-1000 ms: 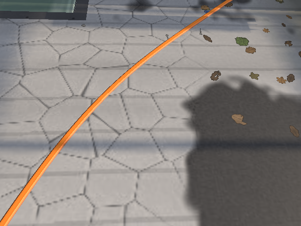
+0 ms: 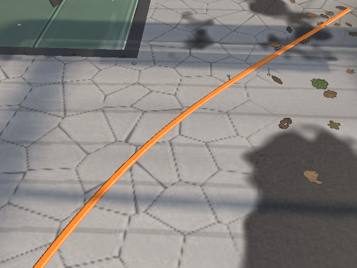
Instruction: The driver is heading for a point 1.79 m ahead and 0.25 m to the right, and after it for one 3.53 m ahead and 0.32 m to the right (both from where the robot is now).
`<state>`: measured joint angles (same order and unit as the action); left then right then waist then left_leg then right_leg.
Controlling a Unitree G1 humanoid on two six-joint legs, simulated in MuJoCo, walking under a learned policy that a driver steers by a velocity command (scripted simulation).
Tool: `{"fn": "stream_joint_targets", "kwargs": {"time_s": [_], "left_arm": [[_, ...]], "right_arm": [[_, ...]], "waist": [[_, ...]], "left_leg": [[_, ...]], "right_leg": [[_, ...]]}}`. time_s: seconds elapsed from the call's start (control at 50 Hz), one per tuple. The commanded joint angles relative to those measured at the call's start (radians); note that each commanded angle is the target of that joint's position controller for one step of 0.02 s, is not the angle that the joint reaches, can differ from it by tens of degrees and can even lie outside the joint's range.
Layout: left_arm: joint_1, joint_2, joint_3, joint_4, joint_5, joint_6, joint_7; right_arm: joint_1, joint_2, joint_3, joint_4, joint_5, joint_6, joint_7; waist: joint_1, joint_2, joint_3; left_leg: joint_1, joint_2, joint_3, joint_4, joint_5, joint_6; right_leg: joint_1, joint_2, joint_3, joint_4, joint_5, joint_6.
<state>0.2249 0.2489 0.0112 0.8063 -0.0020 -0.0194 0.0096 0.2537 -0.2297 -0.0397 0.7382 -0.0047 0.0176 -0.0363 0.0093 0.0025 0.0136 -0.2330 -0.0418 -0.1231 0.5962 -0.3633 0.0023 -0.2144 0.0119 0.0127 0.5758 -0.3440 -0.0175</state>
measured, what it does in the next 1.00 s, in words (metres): walks ahead: right foot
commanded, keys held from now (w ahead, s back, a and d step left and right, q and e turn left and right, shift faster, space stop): w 1.00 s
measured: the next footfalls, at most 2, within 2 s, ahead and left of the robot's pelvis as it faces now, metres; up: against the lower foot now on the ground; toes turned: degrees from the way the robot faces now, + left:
right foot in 0.58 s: +0.41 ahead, -0.12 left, +0.00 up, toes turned -1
left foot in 1.14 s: +0.72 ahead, +0.10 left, +0.00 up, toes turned +1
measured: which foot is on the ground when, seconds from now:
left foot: down 0.00-0.58, up 0.60-1.00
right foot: down 0.00-0.16, up 0.18-0.56, down 0.58-1.00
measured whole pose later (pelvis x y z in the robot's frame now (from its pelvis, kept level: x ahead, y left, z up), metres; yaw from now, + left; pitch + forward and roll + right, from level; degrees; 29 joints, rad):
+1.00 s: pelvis +0.44 -0.04 +0.01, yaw +0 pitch +1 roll -2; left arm 0.37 0.27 0.04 0.86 -0.01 -0.08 -0.02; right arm 0.10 -0.27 -0.03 0.73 0.01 -0.08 0.01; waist 0.09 0.04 0.02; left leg -0.67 0.12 -0.04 0.63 0.10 -0.01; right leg 0.00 0.09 -0.04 0.19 -0.22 -0.07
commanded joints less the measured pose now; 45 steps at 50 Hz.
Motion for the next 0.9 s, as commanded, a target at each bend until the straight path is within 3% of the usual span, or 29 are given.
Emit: {"fn": "stream_joint_targets", "kwargs": {"time_s": [0.02,0.04,0.08,0.12,0.14,0.16,0.18,0.2,0.22,0.24,0.26,0.3,0.36,0.4,0.48,0.52,0.54,0.56,0.58,0.6,0.62,0.64,0.66,0.68,0.7,0.72,0.78,0.84,0.9], "left_arm": [[0.06,0.176,0.045,-0.032,-0.013,-0.022,0.012],[0.074,0.203,0.054,-0.025,-0.015,-0.026,0.014],[0.06,0.211,0.058,-0.028,-0.015,-0.028,0.016],[-0.026,0.192,0.051,-0.055,-0.03,-0.019,0.007],[-0.048,0.16,0.043,-0.064,-0.026,-0.02,0.006],[-0.087,0.091,0.022,-0.091,-0.019,-0.03,0.003],[-0.101,0.088,0.021,-0.137,-0.022,-0.053,0.008],[-0.094,0.144,0.039,-0.137,-0.036,-0.068,0.006],[-0.058,0.149,0.043,-0.123,-0.047,-0.077,-0.004],[-0.049,0.136,0.04,-0.108,-0.044,-0.083,-0.013],[-0.069,0.133,0.042,-0.109,-0.032,-0.087,-0.02],[-0.093,0.108,0.039,-0.113,-0.022,-0.084,-0.041],[-0.168,0.06,0.021,-0.143,-0.012,-0.078,-0.057],[-0.247,0.041,0.01,-0.173,-0.013,-0.083,-0.063],[-0.296,0.091,0.022,-0.202,-0.025,-0.084,-0.064],[-0.27,0.121,0.034,-0.203,-0.023,-0.085,-0.064],[-0.224,0.142,0.045,-0.194,-0.02,-0.084,-0.06],[-0.113,0.169,0.063,-0.164,-0.018,-0.08,-0.052],[0.049,0.202,0.082,-0.119,-0.02,-0.073,-0.041],[0.216,0.281,0.099,-0.09,-0.011,-0.063,-0.026],[0.231,0.313,0.098,-0.074,0.005,-0.068,-0.043],[0.17,0.206,0.076,-0.083,-0.008,-0.071,-0.042],[0.095,0.171,0.066,-0.089,-0.012,-0.073,-0.039],[0.034,0.165,0.063,-0.096,-0.004,-0.075,-0.04],[-0.003,0.147,0.06,-0.099,0.009,-0.078,-0.044],[-0.02,0.13,0.056,-0.097,0.02,-0.083,-0.045],[-0.009,0.126,0.057,-0.07,0.005,-0.103,-0.047],[0.038,0.157,0.064,-0.042,0.001,-0.101,-0.035],[0.081,0.172,0.065,-0.024,-0.006,-0.088,-0.024]], "right_arm": [[-0.037,-0.072,-0.022,-0.08,0.018,-0.048,0.004],[-0.06,-0.065,-0.02,-0.091,0.028,-0.069,0.01],[-0.072,-0.075,-0.023,-0.094,0.031,-0.097,0.024],[0.04,-0.071,-0.028,-0.043,0.03,-0.112,0.038],[0.121,-0.094,-0.041,-0.002,0.023,-0.111,0.039],[0.23,-0.158,-0.062,0.022,0.017,-0.113,0.035],[0.309,-0.263,-0.088,0.025,0.019,-0.117,0.047],[0.289,-0.205,-0.067,0.019,0.009,-0.125,0.049],[0.247,-0.158,-0.052,0.009,0.007,-0.13,0.047],[0.223,-0.146,-0.049,-0.001,0.004,-0.13,0.046],[0.201,-0.14,-0.043,-0.001,0.005,-0.124,0.047],[0.199,-0.103,-0.026,0.006,0.002,-0.11,0.046],[0.218,-0.127,-0.028,0.019,0.016,-0.096,0.032],[0.222,-0.16,-0.033,0.024,0.015,-0.092,0.021],[0.234,-0.197,-0.042,0.051,0.027,-0.097,0.018],[0.214,-0.205,-0.047,0.059,0.028,-0.092,0.019],[0.202,-0.216,-0.051,0.059,0.023,-0.087,0.019],[0.189,-0.219,-0.052,0.058,0.018,-0.079,0.018],[0.188,-0.206,-0.044,0.052,0.01,-0.073,0.014],[0.221,-0.146,-0.022,0.027,-0.017,-0.073,0.011],[0.383,-0.011,0.012,0.033,0.014,-0.092,0.023],[0.28,-0.139,-0.014,0.043,0.042,-0.108,0.029],[0.155,-0.186,-0.028,0.009,0.058,-0.117,0.033],[0.1,-0.177,-0.025,-0.001,0.045,-0.122,0.027],[0.082,-0.169,-0.029,-0.002,0.027,-0.121,0.023],[0.108,-0.155,-0.03,0.006,0.023,-0.112,0.025],[0.112,-0.122,-0.024,0.012,0.016,-0.085,0.02],[-0.01,-0.121,-0.021,-0.03,0.002,-0.086,0.018],[-0.113,-0.1,-0.011,-0.054,0.005,-0.103,0.029]], "waist": [[0.022,-0.145,0.112],[0.024,-0.174,0.138],[0.016,-0.166,0.141],[-0.055,-0.153,0.097],[-0.085,-0.123,0.06],[-0.123,0.039,0.028],[-0.139,0.283,0.01],[-0.117,0.218,0.037],[-0.082,0.145,0.068],[-0.071,0.093,0.054],[-0.065,0.061,0.068],[-0.058,0.084,0.057],[-0.071,0.072,0.067],[-0.089,0.079,0.086],[-0.072,0.109,0.112],[-0.036,0.106,0.089],[-0.005,0.117,0.044],[0.057,0.118,-0.036],[0.129,0.105,-0.141],[0.161,-0.07,-0.292],[0.057,-0.36,-0.431],[0.089,-0.218,-0.293],[0.078,-0.131,-0.137],[0.045,-0.027,-0.075],[0.014,-0.021,-0.04],[-0.017,-0.056,-0.047],[-0.041,-0.063,-0.018],[-0.013,-0.037,0.034],[0.026,-0.033,0.045]], "left_leg": [[-0.216,-0.02,0.085,0.068,-0.156,0.03],[-0.249,0.004,0.112,0.118,-0.095,0.029],[-0.221,0.046,0.097,0.108,-0.095,0.049],[0.051,0.02,0.14,-0.109,0.007,0.075],[0.202,0.015,0.114,-0.129,0.097,0.07],[0.307,0.149,-0.126,-0.243,-0.038,0.121],[0.4,0.352,-0.512,-0.387,-0.112,0.252],[0.399,0.406,-0.599,-0.402,-0.081,0.312],[0.409,0.382,-0.497,-0.383,-0.033,0.295],[0.421,0.346,-0.402,-0.389,0.001,0.264],[0.413,0.326,-0.333,-0.403,0.09,0.24],[0.364,0.27,-0.191,-0.427,0.305,0.204],[0.285,0.228,-0.067,-0.452,0.416,0.2],[0.203,0.206,-0.016,-0.474,0.393,0.19],[0.191,0.261,-0.01,-0.488,0.385,0.176],[0.257,0.284,0.003,-0.428,0.537,0.152],[0.282,0.28,0.019,-0.353,0.71,0.137],[0.276,0.253,0.049,-0.208,0.877,0.117],[0.183,0.209,0.078,-0.004,0.893,0.088],[-0.046,0.135,0.111,0.345,0.494,0.055],[-0.348,-0.04,0.017,0.649,-0.209,0.011],[-0.46,0.02,-0.043,0.745,-0.184,0.024],[-0.503,0.071,-0.002,0.732,-0.081,0.037],[-0.457,0.121,0.02,0.685,0.012,0.039],[-0.414,0.153,0.025,0.635,0.066,0.037],[-0.356,0.178,0.015,0.611,0.103,0.036],[-0.348,0.196,0.036,0.537,0.138,0.014],[-0.454,0.206,0.045,0.385,0.273,-0.016],[-0.438,0.181,0.075,0.169,0.439,-0.018]], "right_leg": [[-0.025,-0.218,0.346,-0.32,-0.509,-0.168],[-0.024,-0.303,0.457,-0.373,-0.526,-0.216],[-0.046,-0.328,0.469,-0.384,-0.423,-0.228],[-0.157,-0.232,0.297,-0.332,-0.287,-0.159],[-0.226,-0.166,0.209,-0.239,-0.186,-0.116],[-0.332,-0.058,0.068,0.018,-0.082,-0.047],[-0.499,0.033,-0.018,0.316,-0.121,0.0],[-0.609,0.004,0.066,0.504,-0.227,-0.009],[-0.667,-0.038,0.092,0.577,-0.158,-0.033],[-0.687,-0.069,0.08,0.586,-0.072,-0.051],[-0.701,-0.093,0.069,0.558,-0.002,-0.055],[-0.638,-0.112,0.03,0.485,0.082,-0.039],[-0.574,-0.094,-0.027,0.307,0.182,0.009],[-0.477,-0.069,-0.051,0.138,0.286,0.026],[-0.361,-0.045,-0.03,-0.001,0.363,0.001],[-0.32,-0.035,-0.024,-0.031,0.332,-0.035],[-0.248,-0.011,-0.042,-0.031,0.305,-0.055],[-0.1,0.019,-0.068,-0.035,0.291,-0.082],[0.131,0.01,-0.061,-0.023,0.293,-0.108],[0.431,-0.213,0.211,-0.01,0.245,-0.169],[0.639,-0.403,0.748,-0.229,-0.092,-0.317],[0.532,-0.369,0.765,-0.325,-0.228,-0.272],[0.379,-0.343,0.594,-0.331,-0.167,-0.234],[0.234,-0.307,0.478,-0.344,-0.02,-0.218],[0.132,-0.264,0.386,-0.362,0.098,-0.213],[0.075,-0.237,0.328,-0.389,0.15,-0.211],[-0.002,-0.215,0.228,-0.452,0.231,-0.238],[0.017,-0.208,0.172,-0.482,0.296,-0.242],[0.048,-0.171,0.096,-0.478,0.352,-0.203]]}}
